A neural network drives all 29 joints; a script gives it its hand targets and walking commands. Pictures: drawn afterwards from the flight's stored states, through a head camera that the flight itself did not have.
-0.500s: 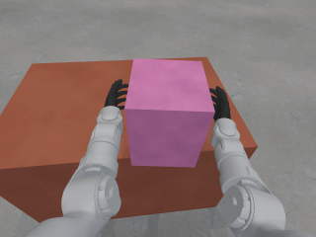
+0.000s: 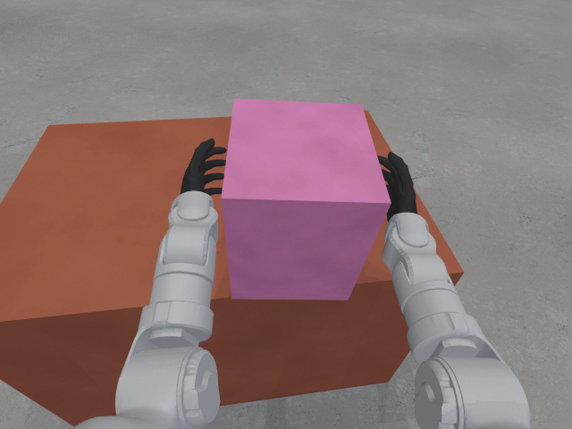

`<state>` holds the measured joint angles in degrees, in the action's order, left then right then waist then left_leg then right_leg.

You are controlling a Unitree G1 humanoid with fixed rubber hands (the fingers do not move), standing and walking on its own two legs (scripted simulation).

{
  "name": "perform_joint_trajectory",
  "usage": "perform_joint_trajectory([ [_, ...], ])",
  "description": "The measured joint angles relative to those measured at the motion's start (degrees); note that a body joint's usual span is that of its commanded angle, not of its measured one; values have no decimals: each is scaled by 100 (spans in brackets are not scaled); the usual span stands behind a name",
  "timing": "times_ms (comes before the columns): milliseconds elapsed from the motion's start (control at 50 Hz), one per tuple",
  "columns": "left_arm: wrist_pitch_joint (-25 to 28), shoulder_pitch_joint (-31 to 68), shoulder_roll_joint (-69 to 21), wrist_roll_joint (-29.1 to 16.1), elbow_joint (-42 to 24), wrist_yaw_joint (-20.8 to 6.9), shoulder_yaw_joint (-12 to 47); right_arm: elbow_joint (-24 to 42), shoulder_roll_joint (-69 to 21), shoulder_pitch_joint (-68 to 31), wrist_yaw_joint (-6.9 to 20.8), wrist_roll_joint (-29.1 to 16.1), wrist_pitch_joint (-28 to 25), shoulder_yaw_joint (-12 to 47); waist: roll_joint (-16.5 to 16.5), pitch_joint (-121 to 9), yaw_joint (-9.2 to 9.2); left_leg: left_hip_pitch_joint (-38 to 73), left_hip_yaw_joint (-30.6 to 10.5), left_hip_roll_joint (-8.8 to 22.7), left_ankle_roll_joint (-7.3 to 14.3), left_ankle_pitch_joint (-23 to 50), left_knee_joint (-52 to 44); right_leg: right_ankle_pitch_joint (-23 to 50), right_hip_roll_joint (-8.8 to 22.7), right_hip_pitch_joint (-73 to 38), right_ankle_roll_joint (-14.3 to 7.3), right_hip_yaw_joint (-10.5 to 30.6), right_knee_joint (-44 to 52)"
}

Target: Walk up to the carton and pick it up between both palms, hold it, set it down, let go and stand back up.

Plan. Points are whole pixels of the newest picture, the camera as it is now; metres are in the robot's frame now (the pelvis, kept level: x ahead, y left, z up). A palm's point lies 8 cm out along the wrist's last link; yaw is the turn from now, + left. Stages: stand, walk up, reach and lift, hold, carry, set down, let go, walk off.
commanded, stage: reach and lift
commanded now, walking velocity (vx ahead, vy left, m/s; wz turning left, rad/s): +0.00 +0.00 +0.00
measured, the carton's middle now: (294, 205) +0.43 -0.02 +0.08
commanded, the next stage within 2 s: hold in 1.82 s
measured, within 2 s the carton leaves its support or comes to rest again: neither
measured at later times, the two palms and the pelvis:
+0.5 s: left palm (183, 190) +0.36 +0.13 +0.18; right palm (409, 205) +0.34 -0.16 +0.17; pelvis -0.03 +0.01 +0.00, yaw -1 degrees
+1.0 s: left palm (185, 184) +0.37 +0.13 +0.19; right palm (410, 191) +0.35 -0.16 +0.18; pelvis -0.03 -0.01 +0.00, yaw +0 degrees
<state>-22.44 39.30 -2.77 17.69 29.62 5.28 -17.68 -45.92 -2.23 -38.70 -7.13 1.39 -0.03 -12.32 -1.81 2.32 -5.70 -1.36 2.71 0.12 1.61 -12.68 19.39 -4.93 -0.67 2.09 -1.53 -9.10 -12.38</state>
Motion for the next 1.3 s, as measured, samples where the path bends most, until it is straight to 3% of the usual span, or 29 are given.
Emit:
perform_joint_trajectory([
  [80, -298, 11, 9, 140, -359, -152, -85, 278, 36, -34, -135, -222, 270, 293, -97, 136, -73, 200, -37, -21, 20, 18, -34, -9, 19, -202, 8, -35, 8],
  [200, -808, -30, -12, 480, -675, -369, -210, 301, -35, -130, -150, -210, 577, 354, -305, 406, -94, 368, -31, -68, 38, 101, -79, 24, 70, -331, 7, -32, -38],
  [340, -994, -257, -76, 304, -1111, -151, 123, 534, -92, 120, 3, -259, 420, 176, -273, 227, -66, 69, 6, -107, 50, 153, 23, 88, 121, -23, 5, -2, -143],
  [420, -1035, -44, -112, 327, -1053, -53, 141, 533, -13, -51, 90, -224, 450, 45, -138, 141, -49, 71, 48, -115, 79, 142, 68, 91, 133, -5, 19, 40, -200],
  [520, -1357, 430, -140, 646, -765, -246, -254, 216, 33, -504, 118, -27, 672, -84, -109, 294, -41, 290, 105, -120, 112, 179, -3, 79, 137, -150, 27, 98, -249],
  [620, -1579, 451, -135, 818, -872, -434, -454, 127, 8, -627, 70, -119, 782, 28, -208, 501, -34, 411, 102, -95, 68, 238, -77, 105, 108, -250, -14, 94, -218],
  [840, -1544, 212, 16, 513, -1188, -402, -185, 560, -98, -411, -34, -235, 744, 132, -279, 290, -65, 217, -31, -24, -41, 218, -30, 43, 45, -110, -108, -38, -231],
  [1120, -1751, 243, 44, 707, -1473, -741, -448, 874, -105, -399, -325, -487, 1000, 553, -220, 505, -110, 502, -59, -6, -39, 167, -117, -6, 13, -411, -90, -56, -124],
  [1300, -1814, 54, 76, 615, -1831, -691, -196, 1194, -12, -225, -411, -739, 981, 783, -232, 435, -130, 504, -71, -20, -16, 58, 25, -32, 29, -483, -49, -65, -126],
])
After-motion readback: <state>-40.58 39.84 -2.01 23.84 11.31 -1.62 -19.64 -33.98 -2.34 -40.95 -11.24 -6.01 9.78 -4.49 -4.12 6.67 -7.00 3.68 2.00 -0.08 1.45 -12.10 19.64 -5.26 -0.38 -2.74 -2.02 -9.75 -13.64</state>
